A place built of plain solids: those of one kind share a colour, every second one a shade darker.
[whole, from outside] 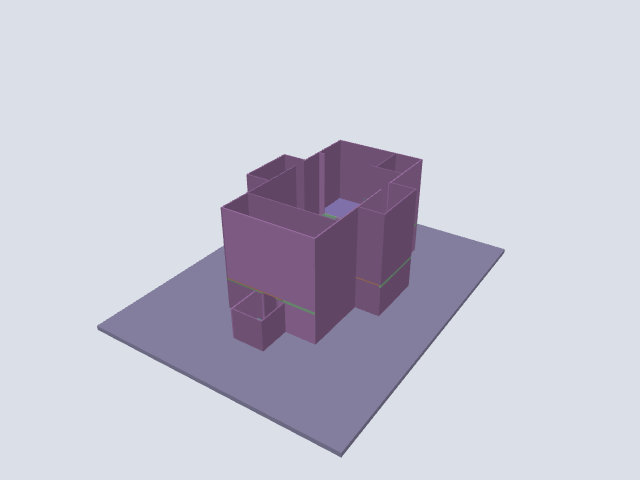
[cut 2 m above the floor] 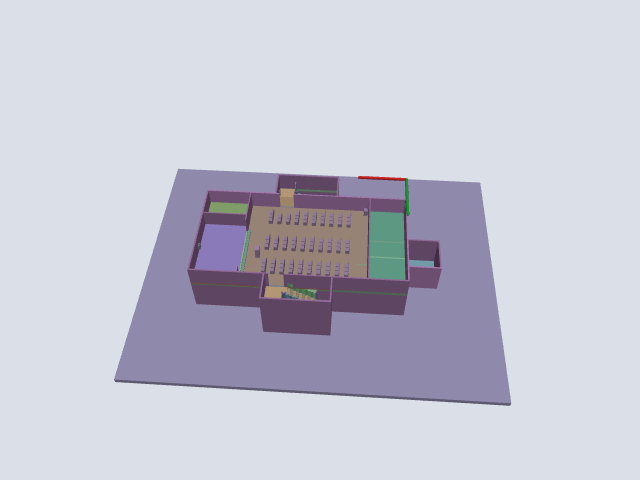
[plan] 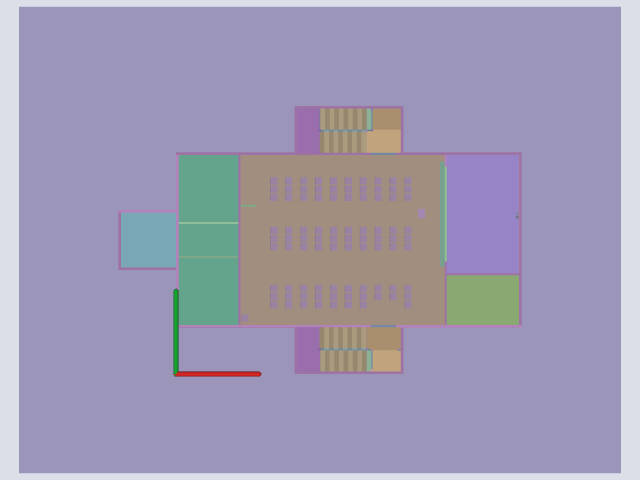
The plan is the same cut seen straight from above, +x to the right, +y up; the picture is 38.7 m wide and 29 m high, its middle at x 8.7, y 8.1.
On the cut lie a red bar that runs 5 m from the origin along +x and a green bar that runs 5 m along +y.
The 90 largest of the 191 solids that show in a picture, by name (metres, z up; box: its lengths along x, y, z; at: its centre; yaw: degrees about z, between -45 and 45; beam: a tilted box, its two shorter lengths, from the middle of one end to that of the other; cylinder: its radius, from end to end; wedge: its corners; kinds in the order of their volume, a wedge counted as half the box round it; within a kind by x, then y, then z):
{
 "under_1": {"box": [36.38, 28.2, 0.5], "at": [8.7, 8.1, -0.33]},
 "wall_1": {"box": [0.16, 3.31, 3.64], "at": [-3.41, 8.1, 1.52]},
 "wall_2": {"box": [3.65, 0.16, 3.64], "at": [-1.67, 6.37, 1.52]},
 "wall_3": {"box": [3.65, 0.16, 3.64], "at": [-1.67, 9.84, 1.52]},
 "wall_4": {"box": [0.16, 3.33, 3.64], "at": [0.08, 4.62, 1.52]},
 "wall_5": {"box": [0.16, 10.28, 7.73], "at": [0.08, 8.1, 7.51]},
 "wall_6": {"box": [0.16, 3.33, 3.64], "at": [0.08, 11.58, 1.52]},
 "wall_7": {"box": [3.86, 0.13, 3.64], "at": [1.96, 9.12, 1.52]},
 "wall_8": {"box": [7.32, 0.031, 11.67], "at": [3.66, 2.81, 5.54]},
 "wall_9": {"box": [7.32, 0.031, 11.67], "at": [3.66, 13.38, 5.54]},
 "wall_10": {"box": [0.13, 10.28, 7.73], "at": [3.83, 8.1, 7.51]},
 "wall_11": {"box": [8.7, 0.13, 3.64], "at": [4.35, 13.3, 1.52]},
 "wall_12": {"box": [11.8, 0.13, 7.73], "at": [5.9, 2.9, 7.51]},
 "wall_13": {"box": [11.8, 0.13, 7.73], "at": [5.9, 13.3, 7.51]},
 "wall_14": {"box": [0.16, 2.64, 11.67], "at": [7.24, 1.48, 5.54]},
 "wall_15": {"box": [0.16, 2.64, 11.67], "at": [7.24, 14.72, 5.54]},
 "wall_16": {"box": [6.58, 0.16, 11.67], "at": [10.45, 0.08, 5.54]},
 "wall_17": {"box": [6.58, 0.16, 11.67], "at": [10.45, 16.12, 5.54]},
 "wall_18": {"box": [0.16, 2.64, 11.67], "at": [13.66, 1.48, 5.54]},
 "wall_19": {"box": [0.16, 2.64, 11.67], "at": [13.66, 14.72, 5.54]},
 "wall_20": {"box": [0.13, 3.01, 11.67], "at": [16.3, 4.46, 5.54]},
 "wall_21": {"box": [0.13, 0.7, 7.73], "at": [16.3, 6.45, 7.51]},
 "wall_22": {"box": [0.13, 0.7, 7.73], "at": [16.3, 12.89, 7.51]},
 "wall_23": {"box": [7.61, 0.13, 7.73], "at": [17.09, 2.9, 7.51]},
 "wall_24": {"box": [7.61, 0.13, 7.73], "at": [17.09, 13.3, 7.51]},
 "wall_25": {"box": [7.31, 0.031, 7.73], "at": [17.23, 2.81, 7.51]},
 "wall_26": {"box": [7.31, 0.16, 3.64], "at": [17.23, 2.88, 1.52]},
 "wall_27": {"box": [7.31, 0.16, 3.64], "at": [17.23, 13.32, 1.52]},
 "wall_28": {"box": [7.31, 0.031, 7.73], "at": [17.23, 13.38, 7.51]},
 "wall_29": {"box": [4.66, 0.13, 7.73], "at": [18.56, 6.03, 7.51]},
 "wall_30": {"box": [0.16, 3.01, 11.67], "at": [20.81, 4.46, 5.54]},
 "wall_31": {"box": [0.16, 7.14, 11.67], "at": [20.81, 9.67, 5.54]},
 "pilgrims_stair_1": {"box": [0.3, 1.28, 1.96], "at": [8.85, 0.8, 0.68]},
 "pilgrims_stair_2": {"box": [0.3, 1.28, 1.96], "at": [8.85, 15.4, 0.68]},
 "pilgrims_stair_3": {"box": [0.58, 1.28, 1.79], "at": [8.99, 0.8, 0.59]},
 "pilgrims_stair_4": {"box": [0.58, 1.28, 1.79], "at": [8.99, 15.4, 0.59]},
 "pilgrims_stair_5": {"box": [0.86, 1.28, 1.62], "at": [9.13, 0.8, 0.51]},
 "pilgrims_stair_6": {"box": [0.86, 1.28, 1.62], "at": [9.13, 15.4, 0.51]},
 "pilgrims_stair_7": {"box": [1.14, 1.28, 1.46], "at": [9.27, 0.8, 0.43]},
 "pilgrims_stair_8": {"box": [1.14, 1.28, 1.46], "at": [9.27, 15.4, 0.43]},
 "pilgrims_stair_9": {"box": [1.42, 1.28, 1.29], "at": [9.41, 0.8, 0.35]},
 "pilgrims_stair_10": {"box": [1.42, 1.28, 1.29], "at": [9.41, 15.4, 0.35]},
 "pilgrims_stair_11": {"box": [1.7, 1.28, 1.13], "at": [9.55, 0.8, 0.26]},
 "pilgrims_stair_12": {"box": [1.7, 1.28, 1.13], "at": [9.55, 15.4, 0.26]},
 "pilgrims_stair_13": {"box": [1.98, 1.28, 0.96], "at": [9.69, 0.8, 0.18]},
 "pilgrims_stair_14": {"box": [1.98, 1.28, 0.96], "at": [9.69, 15.4, 0.18]},
 "pilgrims_stair_15": {"box": [2.26, 1.28, 0.8], "at": [9.83, 0.8, 0.1]},
 "pilgrims_stair_16": {"box": [2.26, 1.28, 0.8], "at": [9.83, 15.4, 0.1]},
 "pilgrims_stair_17": {"box": [2.54, 1.28, 0.63], "at": [9.97, 0.8, 0.02]},
 "pilgrims_stair_18": {"box": [2.54, 1.28, 0.63], "at": [9.97, 15.4, 0.02]},
 "pilgrims_stair_19": {"box": [2.82, 1.28, 2.29], "at": [10.09, 2.19, 0.84]},
 "pilgrims_stair_20": {"box": [2.82, 1.28, 2.29], "at": [10.09, 14.01, 0.84]},
 "pilgrims_stair_21": {"box": [2.82, 1.28, 0.47], "at": [10.11, 0.8, -0.07]},
 "pilgrims_stair_22": {"box": [2.82, 1.28, 0.47], "at": [10.11, 15.4, -0.07]},
 "pilgrims_stair_23": {"box": [2.54, 1.28, 2.45], "at": [10.23, 2.19, 0.93]},
 "pilgrims_stair_24": {"box": [2.54, 1.28, 2.45], "at": [10.23, 14.01, 0.93]},
 "pilgrims_stair_25": {"box": [2.26, 1.28, 2.62], "at": [10.37, 2.19, 1.01]},
 "pilgrims_stair_26": {"box": [2.26, 1.28, 2.62], "at": [10.37, 14.01, 1.01]},
 "pilgrims_stair_27": {"box": [1.98, 1.28, 2.78], "at": [10.51, 2.19, 1.09]},
 "pilgrims_stair_28": {"box": [1.98, 1.28, 2.78], "at": [10.51, 14.01, 1.09]},
 "pilgrims_stair_29": {"box": [1.7, 1.28, 2.95], "at": [10.65, 2.19, 1.17]},
 "pilgrims_stair_30": {"box": [1.7, 1.28, 2.95], "at": [10.65, 14.01, 1.17]},
 "pilgrims_stair_31": {"box": [1.42, 1.28, 3.11], "at": [10.79, 2.19, 1.26]},
 "pilgrims_stair_32": {"box": [1.42, 1.28, 3.11], "at": [10.79, 14.01, 1.26]},
 "pilgrims_stair_33": {"box": [1.14, 1.28, 3.28], "at": [10.93, 2.19, 1.34]},
 "pilgrims_stair_34": {"box": [1.14, 1.28, 3.28], "at": [10.93, 14.01, 1.34]},
 "pilgrims_stair_35": {"box": [0.86, 1.28, 3.44], "at": [11.07, 2.19, 1.42]},
 "pilgrims_stair_36": {"box": [0.86, 1.28, 3.44], "at": [11.07, 14.01, 1.42]},
 "pilgrims_stair_37": {"box": [0.58, 1.28, 3.61], "at": [11.21, 2.19, 1.5]},
 "pilgrims_stair_38": {"box": [0.58, 1.28, 3.61], "at": [11.21, 14.01, 1.5]},
 "pilgrims_stair_39": {"box": [0.3, 1.28, 3.78], "at": [11.35, 2.19, 1.59]},
 "pilgrims_stair_40": {"box": [0.3, 1.28, 3.78], "at": [11.35, 14.01, 1.59]},
 "upper_floor_nave_1": {"box": [12.34, 10.28, 0.16], "at": [10.06, 8.1, 3.56]},
 "pilgrims_stair_landing_1": {"box": [1.38, 2.67, 2.12], "at": [8.01, 1.49, 0.76]},
 "pilgrims_stair_landing_2": {"box": [1.38, 2.67, 2.12], "at": [8.01, 14.71, 0.76]},
 "upper_floor_sanctuary_1": {"box": [4.37, 7.14, 0.44], "at": [18.55, 9.67, 3.7]},
 "floor_shrine_1": {"box": [3.36, 3.31, 0.61], "at": [-1.65, 8.1, -0.2]},
 "upper_floor_narthex_1": {"box": [3.6, 10.28, 0.16], "at": [1.96, 8.1, 3.56]},
 "upper_floor_sacristy_1": {"box": [4.37, 3.01, 0.44], "at": [18.55, 4.46, 3.7]},
 "floor_crypt_1": {"box": [2.08, 2.67, 0.5], "at": [12.54, 1.5, -0.25]},
 "floor_crypt_2": {"box": [2.08, 2.67, 0.5], "at": [12.54, 14.71, -0.25]},
 "upper_floor_landing_1": {"box": [2.08, 1.39, 0.16], "at": [12.54, 2.13, 3.56]},
 "upper_floor_landing_2": {"box": [2.08, 1.39, 0.16], "at": [12.54, 14.06, 3.56]},
 "upper_floor_landing_3": {"box": [1.78, 1.28, 0.16], "at": [12.69, 0.8, 3.56]},
 "upper_floor_landing_4": {"box": [1.78, 1.28, 0.16], "at": [12.69, 15.4, 3.56]},
 "wall_band_1": {"box": [6.58, 0.16, 0.31], "at": [10.45, 0.08, 3.49]},
 "wall_band_2": {"box": [7.31, 0.16, 0.31], "at": [17.23, 13.32, 3.49]},
 "sanctuary_step_tread_1": {"box": [0.28, 6.34, 0.19], "at": [16.09, 9.67, 3.69]},
 "upper_floor_gap_sanctuary_step_1": {"box": [0.13, 5.75, 0.44], "at": [16.3, 9.67, 3.7]},
 "lectern_1": {"box": [0.42, 0.56, 1.2], "at": [14.83, 9.7, 4.24], "yaw": 3.4}
}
